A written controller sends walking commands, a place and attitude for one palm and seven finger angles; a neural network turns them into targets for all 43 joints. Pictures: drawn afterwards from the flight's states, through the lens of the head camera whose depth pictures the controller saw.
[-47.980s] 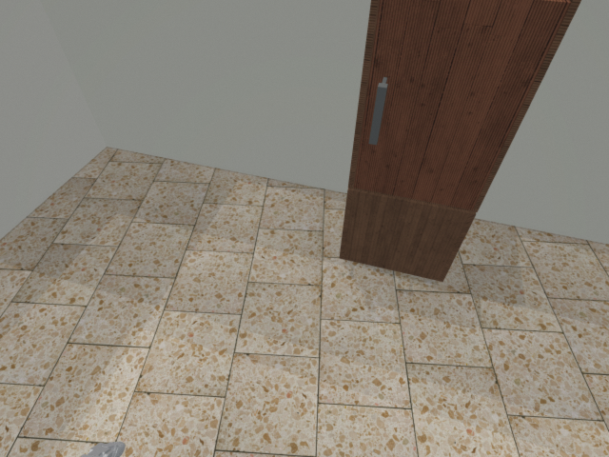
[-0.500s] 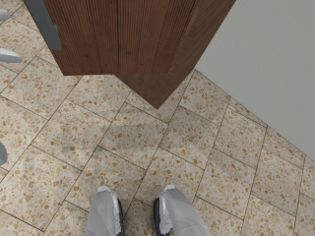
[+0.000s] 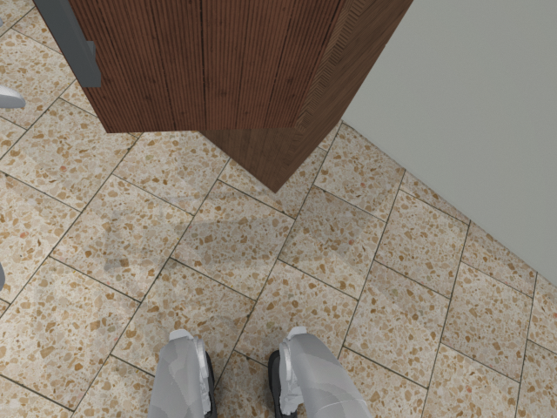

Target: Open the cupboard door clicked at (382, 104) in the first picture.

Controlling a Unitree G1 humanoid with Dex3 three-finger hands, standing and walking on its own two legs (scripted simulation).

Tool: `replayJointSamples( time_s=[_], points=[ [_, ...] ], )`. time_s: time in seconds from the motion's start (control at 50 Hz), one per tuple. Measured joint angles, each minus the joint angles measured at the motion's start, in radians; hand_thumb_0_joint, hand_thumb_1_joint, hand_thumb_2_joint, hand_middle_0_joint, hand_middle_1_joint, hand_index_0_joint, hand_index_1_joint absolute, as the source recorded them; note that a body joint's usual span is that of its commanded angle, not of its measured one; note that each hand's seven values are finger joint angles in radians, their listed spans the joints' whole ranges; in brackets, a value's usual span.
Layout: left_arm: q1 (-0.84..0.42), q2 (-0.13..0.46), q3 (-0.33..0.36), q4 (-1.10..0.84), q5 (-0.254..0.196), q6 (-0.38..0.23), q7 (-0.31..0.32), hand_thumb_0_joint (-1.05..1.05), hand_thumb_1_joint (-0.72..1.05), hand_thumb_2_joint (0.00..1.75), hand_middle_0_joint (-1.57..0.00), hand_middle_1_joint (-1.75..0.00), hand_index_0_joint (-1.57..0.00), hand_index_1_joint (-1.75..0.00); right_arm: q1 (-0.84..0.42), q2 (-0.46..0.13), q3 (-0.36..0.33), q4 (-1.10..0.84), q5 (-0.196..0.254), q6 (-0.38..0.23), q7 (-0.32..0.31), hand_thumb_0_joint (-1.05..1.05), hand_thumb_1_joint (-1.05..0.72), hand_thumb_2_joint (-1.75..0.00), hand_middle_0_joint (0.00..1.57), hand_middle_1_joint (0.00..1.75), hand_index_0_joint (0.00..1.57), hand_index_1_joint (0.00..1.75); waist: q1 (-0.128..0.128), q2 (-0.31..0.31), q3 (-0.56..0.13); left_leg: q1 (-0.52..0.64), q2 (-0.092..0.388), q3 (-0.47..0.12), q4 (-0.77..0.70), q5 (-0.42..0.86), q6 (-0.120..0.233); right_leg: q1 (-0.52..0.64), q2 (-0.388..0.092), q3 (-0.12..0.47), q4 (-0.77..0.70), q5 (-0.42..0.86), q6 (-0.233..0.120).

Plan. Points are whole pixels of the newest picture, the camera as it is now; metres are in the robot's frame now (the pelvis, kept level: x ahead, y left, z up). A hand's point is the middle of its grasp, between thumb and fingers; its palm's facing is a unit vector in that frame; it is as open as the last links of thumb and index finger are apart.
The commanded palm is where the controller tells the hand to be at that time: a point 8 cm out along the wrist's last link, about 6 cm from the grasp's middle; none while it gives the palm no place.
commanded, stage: move the hooked fingers beside the handle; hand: left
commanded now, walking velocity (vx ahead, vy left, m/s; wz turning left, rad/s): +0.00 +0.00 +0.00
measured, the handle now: (67, 14) +0.60 +0.21 +0.07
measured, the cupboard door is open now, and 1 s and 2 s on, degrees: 47 46 46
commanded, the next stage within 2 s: slide the fingers in behind the handle in 0.12 s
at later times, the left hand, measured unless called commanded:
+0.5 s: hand (8, 44) +0.55 +0.26 +0.08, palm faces +0.05 -1.00 +0.00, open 14.0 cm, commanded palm +0.54 +0.28 +0.07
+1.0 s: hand (43, 43) +0.56 +0.23 +0.08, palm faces +0.06 -1.00 -0.01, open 14.0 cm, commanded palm +0.54 +0.25 +0.07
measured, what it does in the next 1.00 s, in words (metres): stands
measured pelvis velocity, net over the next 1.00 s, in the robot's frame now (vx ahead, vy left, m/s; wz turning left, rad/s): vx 0.00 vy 0.00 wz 0.01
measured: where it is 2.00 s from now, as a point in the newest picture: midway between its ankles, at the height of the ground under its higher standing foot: (244, 403)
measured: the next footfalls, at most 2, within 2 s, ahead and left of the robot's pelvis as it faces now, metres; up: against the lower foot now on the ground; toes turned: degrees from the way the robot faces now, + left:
none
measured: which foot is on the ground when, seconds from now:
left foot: down 0.00-1.00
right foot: down 0.00-1.00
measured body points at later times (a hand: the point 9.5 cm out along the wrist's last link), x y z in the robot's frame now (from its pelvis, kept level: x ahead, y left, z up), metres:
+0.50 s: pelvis +0.00 +0.00 +0.00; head +0.19 +0.04 +0.41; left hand +0.54 +0.32 +0.08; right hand -0.01 -0.26 -0.10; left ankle +0.04 +0.09 -0.62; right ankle +0.01 -0.13 -0.62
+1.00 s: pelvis +0.00 +0.00 +0.00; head +0.18 +0.04 +0.41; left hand +0.55 +0.28 +0.08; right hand -0.01 -0.27 -0.09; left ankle +0.04 +0.09 -0.62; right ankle +0.01 -0.13 -0.62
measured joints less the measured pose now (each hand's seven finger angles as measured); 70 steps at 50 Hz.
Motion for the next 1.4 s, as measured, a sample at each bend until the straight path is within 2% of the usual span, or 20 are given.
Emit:
replayJointSamples(
  time_s=[0.08,0.18,0.32,0.42,0.54,0.66,0.76,0.88,0.98,1.08,1.4],
  points=[
    [0.022,-0.034,-0.015,-0.010,-0.014,0.008,-0.009,-0.01,-0.50,0.30,-0.30,-1.19,-0.30,-1.20,-0.003,-0.001,-0.004,0.001,-0.003,-0.005,-0.001,0.00,-0.90,-0.90,0.20,0.30,0.20,0.30,0.008,-0.001,-0.010,0.013,-0.004,-0.001,-0.011,0.002,0.000,0.015,-0.002,-0.002,-0.012,0.001,0.000],
    [0.037,-0.074,-0.012,-0.020,-0.015,-0.019,0.018,-0.01,-0.50,0.30,-0.30,-1.19,-0.30,-1.20,-0.014,-0.002,-0.009,0.000,-0.006,-0.014,0.004,0.00,-0.90,-0.90,0.20,0.30,0.20,0.30,0.008,-0.003,-0.018,0.027,-0.004,-0.001,-0.013,-0.001,-0.001,0.029,-0.002,-0.001,-0.015,-0.001,0.000],
    [0.012,-0.061,-0.013,0.010,0.009,-0.023,0.058,-0.01,-0.50,0.30,-0.30,-1.19,-0.30,-1.20,-0.026,-0.004,-0.004,-0.017,-0.005,-0.018,0.004,0.00,-0.90,-0.90,0.20,0.30,0.20,0.30,-0.007,0.000,-0.009,0.020,-0.002,0.001,-0.003,-0.003,0.000,0.020,-0.001,0.001,-0.003,-0.003,0.000],
    [0.011,-0.077,-0.026,0.000,0.002,-0.030,0.057,-0.01,-0.50,0.30,-0.30,-1.19,-0.30,-1.20,-0.018,0.002,-0.004,-0.006,-0.007,-0.015,0.007,0.00,-0.90,-0.90,0.20,0.30,0.20,0.30,0.000,0.003,-0.005,0.016,-0.004,0.005,-0.004,-0.002,0.001,0.012,-0.003,0.006,0.001,-0.004,0.001],
    [0.001,-0.075,-0.005,0.005,0.002,-0.021,0.060,-0.01,-0.50,0.30,-0.30,-1.19,-0.30,-1.20,-0.008,0.008,0.000,0.001,-0.009,-0.016,0.007,0.00,-0.90,-0.90,0.20,0.30,0.20,0.30,-0.009,0.005,-0.006,0.005,-0.001,0.006,0.001,-0.004,0.001,0.000,-0.001,0.008,0.006,-0.005,0.001],
    [0.041,-0.110,-0.013,-0.048,-0.005,-0.033,0.076,-0.01,-0.50,0.30,-0.30,-1.19,-0.30,-1.20,0.011,0.013,-0.013,0.011,-0.012,-0.011,0.019,0.00,-0.90,-0.90,0.20,0.30,0.20,0.30,0.000,0.007,-0.014,0.020,-0.001,0.011,-0.009,-0.006,-0.001,0.013,0.000,0.013,-0.003,-0.005,0.001],
    [0.049,-0.140,-0.031,-0.036,-0.010,-0.017,0.088,-0.01,-0.50,0.30,-0.30,-1.19,-0.30,-1.20,0.016,0.013,-0.016,0.015,-0.010,-0.009,0.022,0.00,-0.90,-0.90,0.20,0.30,0.20,0.30,0.004,0.008,-0.018,0.043,-0.004,0.011,-0.024,-0.003,-0.001,0.035,-0.002,0.013,-0.017,-0.003,0.001],
    [0.043,-0.175,-0.057,-0.027,-0.004,-0.044,0.130,-0.01,-0.50,0.30,-0.30,-1.19,-0.30,-1.20,0.011,0.011,-0.023,0.016,-0.016,-0.019,0.025,0.00,-0.90,-0.90,0.20,0.30,0.20,0.30,0.003,0.006,-0.022,0.052,-0.008,0.010,-0.028,-0.002,-0.002,0.044,-0.005,0.012,-0.017,-0.005,0.000],
    [0.019,-0.180,-0.055,-0.006,0.009,-0.053,0.159,-0.01,-0.50,0.30,-0.30,-1.19,-0.30,-1.21,0.001,0.009,-0.023,0.011,-0.021,-0.022,0.026,0.00,-0.90,-0.90,0.20,0.30,0.20,0.30,-0.006,0.006,-0.022,0.038,-0.009,0.009,-0.018,-0.003,-0.004,0.028,-0.007,0.011,-0.002,-0.010,-0.002],
    [0.016,-0.192,-0.078,-0.016,0.014,-0.060,0.176,-0.01,-0.50,0.30,-0.30,-1.19,-0.30,-1.21,-0.001,0.011,-0.027,0.011,-0.023,-0.021,0.031,0.00,-0.90,-0.90,0.20,0.30,0.20,0.30,0.000,0.009,-0.015,0.030,-0.011,0.010,-0.015,-0.001,-0.006,0.018,-0.009,0.012,0.007,-0.012,-0.004],
    [0.018,-0.234,-0.073,-0.019,0.007,-0.052,0.206,-0.01,-0.50,0.30,-0.30,-1.19,-0.30,-1.22,0.005,0.020,-0.028,0.025,-0.025,-0.021,0.038,0.00,-0.90,-0.90,0.20,0.30,0.20,0.30,0.001,0.009,-0.024,0.038,-0.007,0.006,-0.021,-0.003,-0.016,0.023,-0.003,0.009,0.006,-0.017,-0.014]
  ],
)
